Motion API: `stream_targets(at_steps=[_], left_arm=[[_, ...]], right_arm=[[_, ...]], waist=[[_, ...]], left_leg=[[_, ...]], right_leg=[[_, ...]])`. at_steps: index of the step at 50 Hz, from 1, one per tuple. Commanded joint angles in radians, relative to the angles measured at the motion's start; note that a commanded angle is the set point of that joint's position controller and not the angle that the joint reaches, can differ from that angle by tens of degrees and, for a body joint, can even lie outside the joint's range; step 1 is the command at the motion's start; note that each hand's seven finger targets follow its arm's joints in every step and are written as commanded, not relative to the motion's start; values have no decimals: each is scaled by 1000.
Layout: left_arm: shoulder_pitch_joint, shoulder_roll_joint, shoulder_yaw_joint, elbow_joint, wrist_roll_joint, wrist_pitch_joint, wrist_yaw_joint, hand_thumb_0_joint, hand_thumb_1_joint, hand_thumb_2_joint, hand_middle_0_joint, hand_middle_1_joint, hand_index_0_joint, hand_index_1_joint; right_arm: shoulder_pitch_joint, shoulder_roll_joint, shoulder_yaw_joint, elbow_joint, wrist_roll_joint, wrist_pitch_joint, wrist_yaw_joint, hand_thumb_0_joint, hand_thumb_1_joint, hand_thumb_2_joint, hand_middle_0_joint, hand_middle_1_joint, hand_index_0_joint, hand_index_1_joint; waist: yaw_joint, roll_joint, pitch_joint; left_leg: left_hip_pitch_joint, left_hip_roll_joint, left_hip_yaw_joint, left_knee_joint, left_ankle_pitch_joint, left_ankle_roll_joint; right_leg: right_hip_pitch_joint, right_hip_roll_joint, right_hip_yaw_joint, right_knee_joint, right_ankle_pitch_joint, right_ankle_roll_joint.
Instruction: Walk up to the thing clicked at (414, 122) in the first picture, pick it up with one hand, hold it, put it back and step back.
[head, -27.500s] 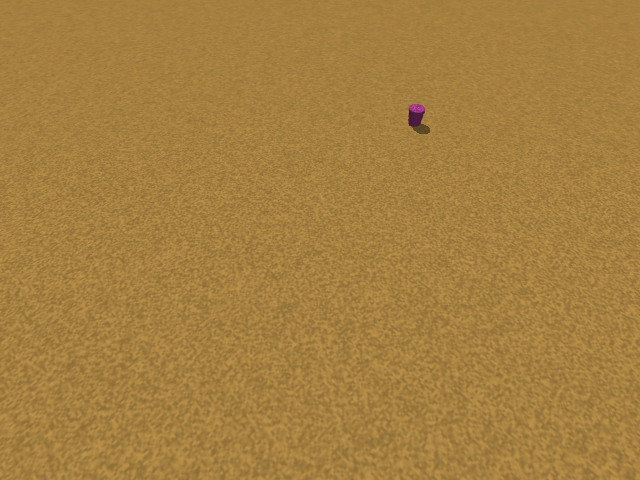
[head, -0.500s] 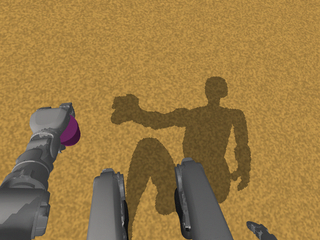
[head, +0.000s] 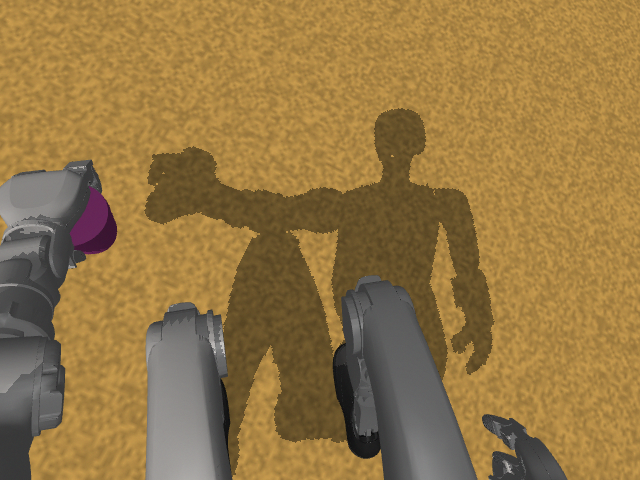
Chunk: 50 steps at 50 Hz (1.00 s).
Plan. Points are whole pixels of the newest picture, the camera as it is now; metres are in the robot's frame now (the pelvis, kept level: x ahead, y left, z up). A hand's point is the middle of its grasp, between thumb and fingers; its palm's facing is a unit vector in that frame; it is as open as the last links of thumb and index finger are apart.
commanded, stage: crouch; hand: left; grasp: from above
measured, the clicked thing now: (83, 224) +0.44 +0.27 -0.22
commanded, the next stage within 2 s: lower in 0.42 s
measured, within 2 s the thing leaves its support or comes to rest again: rests again in 1.28 s
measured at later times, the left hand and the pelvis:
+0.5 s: hand (80, 228) +0.44 +0.28 -0.23, palm faces -0.47 -0.05 -0.88, open 10.9 cm; pelvis -0.01 +0.00 -0.06, yaw -1 degrees
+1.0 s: hand (95, 235) +0.45 +0.28 -0.29, palm faces -0.47 -0.06 -0.88, open 10.9 cm; pelvis +0.00 +0.00 -0.09, yaw -3 degrees
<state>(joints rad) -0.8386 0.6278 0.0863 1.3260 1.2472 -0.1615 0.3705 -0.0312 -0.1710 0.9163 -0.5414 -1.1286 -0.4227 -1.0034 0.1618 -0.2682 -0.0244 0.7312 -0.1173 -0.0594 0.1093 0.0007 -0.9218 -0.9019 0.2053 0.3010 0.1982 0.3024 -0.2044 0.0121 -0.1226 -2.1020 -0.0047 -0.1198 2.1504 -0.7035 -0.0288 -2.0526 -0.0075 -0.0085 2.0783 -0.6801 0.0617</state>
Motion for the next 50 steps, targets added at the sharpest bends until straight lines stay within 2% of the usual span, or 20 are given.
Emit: stream_targets(at_steps=[1, 6, 7, 8, 9, 15, 20, 25, 27, 29, 32, 33, 38, 40, 41, 42, 43, 44, 45, 50], left_arm=[[-367, 301, 56, -177, -12, -27, 59, 0, 371, 1161, -704, -1188, -742, -1148], [-398, 336, 74, -142, 12, -44, 79, 0, 355, 1169, -687, -1193, -724, -1153], [-401, 322, 68, -132, 13, -46, 82, 0, 347, 1174, -678, -1209, -718, -1167], [-408, 331, 70, -124, 16, -47, 86, 0, 339, 1163, -685, -1175, -718, -1140], [-426, 331, 67, -121, 21, -48, 88, 0, 346, 1172, -693, -1185, -726, -1151], [-446, 363, 78, -49, 25, -46, 101, 0, 349, 1157, -691, -1172, -724, -1137], [-456, 365, 62, -26, 25, -52, 96, 0, 334, 1151, -687, -1168, -716, -1136], [-451, 399, 79, -29, 24, -55, 95, 0, 356, 1155, -708, -1167, -736, -1137], [-444, 389, 75, -28, 26, -53, 94, 0, 359, 1165, -738, -1136, -756, -1117], [-464, 378, 59, 8, 34, -56, 90, 0, 353, 1134, -732, -1124, -752, -1103], [-451, 385, 58, 36, 34, -66, 94, 0, 344, 1121, -726, -1121, -748, -1098], [-443, 399, 65, 41, 32, -68, 98, 0, 348, 1137, -728, -1127, -748, -1106], [-454, 426, 93, 19, 49, -86, 121, 0, 410, 1159, -760, -1155, -785, -1129], [-453, 420, 83, 21, 52, -88, 129, 0, 401, 1156, -754, -1161, -779, -1133], [-474, 451, 99, 3, 53, -92, 136, 0, 396, 1165, -752, -1161, -775, -1137], [-432, 444, 115, 12, 49, -90, 145, 0, 403, 1171, -749, -1176, -774, -1148], [-434, 438, 101, 7, 46, -89, 150, 0, 398, 1161, -748, -1167, -773, -1139], [-452, 455, 114, -4, 53, -91, 156, 0, 409, 1202, -758, -1183, -780, -1159], [-440, 440, 102, 5, 54, -89, 160, 0, 413, 1176, -760, -1172, -783, -1147], [-444, 445, 110, 42, 54, -81, 183, 0, 388, 1171, -737, -1122, -758, -1100]], right_arm=[[210, -223, -69, -15, -4, -6, -3, 0, -913, -903, 200, 300, 200, 300], [208, -236, -66, -6, -10, -3, 3, 0, -910, -902, 200, 300, 200, 300], [217, -230, -59, -1, -15, -6, 5, 0, -913, -903, 200, 300, 200, 300], [212, -236, -60, 3, -15, -5, 3, 0, -911, -902, 200, 300, 200, 300], [218, -233, -58, 1, -17, -7, 6, 0, -913, -903, 200, 300, 200, 300], [215, -244, -45, 15, -23, -12, 7, 0, -912, -902, 200, 300, 200, 300], [209, -244, -35, 18, -25, -16, 7, 0, -911, -902, 200, 300, 200, 300], [221, -252, -25, 21, -27, -16, 12, 0, -916, -904, 200, 300, 200, 300], [220, -251, -24, 21, -28, -14, 13, 0, -913, -902, 200, 300, 200, 300], [228, -256, -15, 25, -31, -15, 16, 0, -915, -903, 200, 300, 200, 300], [224, -255, 2, 25, -37, -16, 19, 0, -915, -902, 200, 300, 200, 300], [213, -260, 1, 27, -35, -16, 18, 0, -913, -902, 200, 300, 200, 300], [211, -277, -2, 19, -47, -15, 25, 0, -912, -901, 200, 300, 200, 300], [202, -273, 4, 22, -51, -19, 30, 0, -914, -901, 200, 300, 200, 300], [198, -277, 0, 23, -53, -20, 31, 0, -914, -901, 200, 300, 200, 300], [210, -283, 3, 21, -57, -20, 30, 0, -913, -901, 200, 300, 200, 300], [191, -276, 2, 21, -55, -20, 32, 0, -914, -901, 200, 300, 200, 300], [194, -285, 0, 24, -62, -21, 32, 0, -913, -901, 200, 300, 200, 300], [192, -281, 1, 23, -60, -20, 33, 0, -913, -901, 200, 300, 200, 300], [196, -290, 11, 27, -69, -24, 42, 0, -899, -895, 201, 300, 200, 300]], waist=[[3, 267, -701], [-6, 287, -704], [-15, 293, -671], [-9, 283, -685], [-19, 290, -686], [-26, 279, -660], [-30, 285, -643], [-33, 277, -669], [-34, 285, -653], [-58, 274, -613], [-56, 259, -593], [-46, 266, -597], [-66, 315, -606], [-69, 326, -609], [-70, 337, -616], [-67, 331, -611], [-60, 348, -624], [-74, 360, -619], [-67, 369, -618], [-92, 351, -586]], left_leg=[[526, -6, 94, -199, 263, 40], [517, -8, 88, -177, 227, 37], [506, -9, 89, -169, 225, 38], [504, -7, 87, -163, 217, 39], [490, -11, 93, -156, 208, 41], [438, -14, 95, -122, 168, 46], [398, -14, 99, -95, 144, 47], [377, -16, 102, -65, 196, 49], [387, -16, 101, -60, 200, 47], [358, -15, 96, -46, 189, 49], [321, -17, 97, -20, 186, 53], [326, -16, 94, -20, 188, 51], [369, -15, 84, -6, 207, 42], [372, -13, 84, 8, 208, 42], [364, -11, 87, 19, 209, 45], [369, -14, 83, 15, 224, 42], [370, -11, 84, 18, 221, 42], [374, -11, 83, 24, 223, 41], [375, -11, 81, 20, 224, 39], [338, -11, 75, 45, 225, 43]], right_leg=[[300, 18, -90, -168, 268, -92], [230, 20, -100, -130, 234, -96], [226, 14, -99, -127, 237, -92], [209, 19, -103, -120, 228, -94], [214, 19, -102, -117, 223, -95], [170, 21, -109, -91, 193, -94], [153, 24, -112, -70, 174, -95], [189, 25, -114, -41, 225, -90], [169, 25, -116, -40, 228, -91], [148, 26, -122, -31, 222, -91], [161, 29, -124, -25, 223, -86], [146, 31, -128, -12, 220, -89], [115, 29, -144, 20, 234, -87], [107, 35, -145, 29, 239, -87], [116, 37, -144, 32, 242, -86], [118, 31, -149, 38, 251, -82], [113, 36, -146, 46, 250, -86], [103, 34, -151, 52, 253, -83], [95, 36, -153, 57, 251, -86], [87, 39, -163, 73, 258, -80]])
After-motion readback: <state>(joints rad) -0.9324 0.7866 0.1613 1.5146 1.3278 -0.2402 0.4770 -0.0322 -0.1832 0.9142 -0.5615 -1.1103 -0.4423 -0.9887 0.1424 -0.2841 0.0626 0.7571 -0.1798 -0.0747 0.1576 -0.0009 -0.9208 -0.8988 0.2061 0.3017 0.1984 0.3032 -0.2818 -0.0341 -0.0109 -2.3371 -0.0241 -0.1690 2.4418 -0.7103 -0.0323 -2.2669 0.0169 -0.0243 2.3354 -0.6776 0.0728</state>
